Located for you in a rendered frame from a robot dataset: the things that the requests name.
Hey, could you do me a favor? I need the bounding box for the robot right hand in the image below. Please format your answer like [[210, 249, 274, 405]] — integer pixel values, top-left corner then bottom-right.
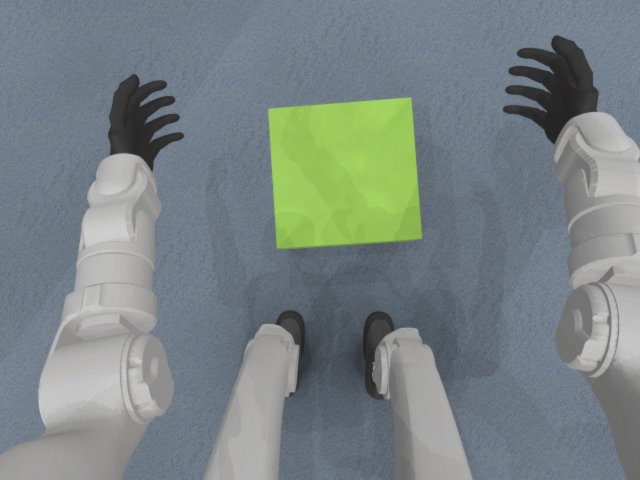
[[503, 35, 599, 145]]

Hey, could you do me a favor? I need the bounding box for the robot left forearm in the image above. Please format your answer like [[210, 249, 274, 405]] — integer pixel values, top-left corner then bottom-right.
[[38, 153, 162, 426]]

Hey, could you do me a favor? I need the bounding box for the right robot shin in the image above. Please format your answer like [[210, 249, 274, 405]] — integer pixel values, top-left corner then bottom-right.
[[372, 328, 435, 387]]

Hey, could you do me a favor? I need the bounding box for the robot right thigh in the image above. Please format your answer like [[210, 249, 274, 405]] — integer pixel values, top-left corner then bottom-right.
[[376, 338, 473, 480]]

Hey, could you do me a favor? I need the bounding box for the carton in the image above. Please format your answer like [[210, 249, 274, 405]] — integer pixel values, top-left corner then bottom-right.
[[268, 97, 422, 249]]

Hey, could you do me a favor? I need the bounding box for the left robot upper arm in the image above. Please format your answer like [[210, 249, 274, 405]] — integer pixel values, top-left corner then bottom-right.
[[0, 331, 174, 480]]

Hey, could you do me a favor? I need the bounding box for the robot left hand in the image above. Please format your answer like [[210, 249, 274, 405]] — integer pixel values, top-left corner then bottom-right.
[[108, 74, 184, 171]]

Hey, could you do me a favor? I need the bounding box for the robot right forearm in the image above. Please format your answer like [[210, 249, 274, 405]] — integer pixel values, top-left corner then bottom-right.
[[552, 112, 640, 289]]

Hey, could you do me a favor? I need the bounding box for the right robot upper arm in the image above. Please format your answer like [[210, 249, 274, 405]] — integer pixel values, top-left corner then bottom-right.
[[555, 281, 640, 480]]

